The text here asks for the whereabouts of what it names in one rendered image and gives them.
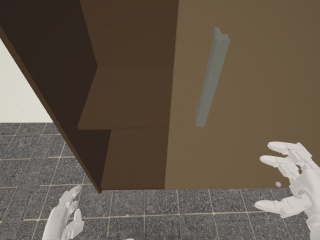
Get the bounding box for robot right forearm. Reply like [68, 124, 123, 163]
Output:
[306, 212, 320, 240]

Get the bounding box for handle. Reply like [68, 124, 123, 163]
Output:
[195, 27, 231, 127]

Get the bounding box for left robot hand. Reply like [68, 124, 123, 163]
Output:
[42, 185, 85, 240]

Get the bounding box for right robot hand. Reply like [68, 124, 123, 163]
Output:
[254, 141, 320, 218]

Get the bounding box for wardrobe door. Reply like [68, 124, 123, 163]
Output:
[164, 0, 320, 190]

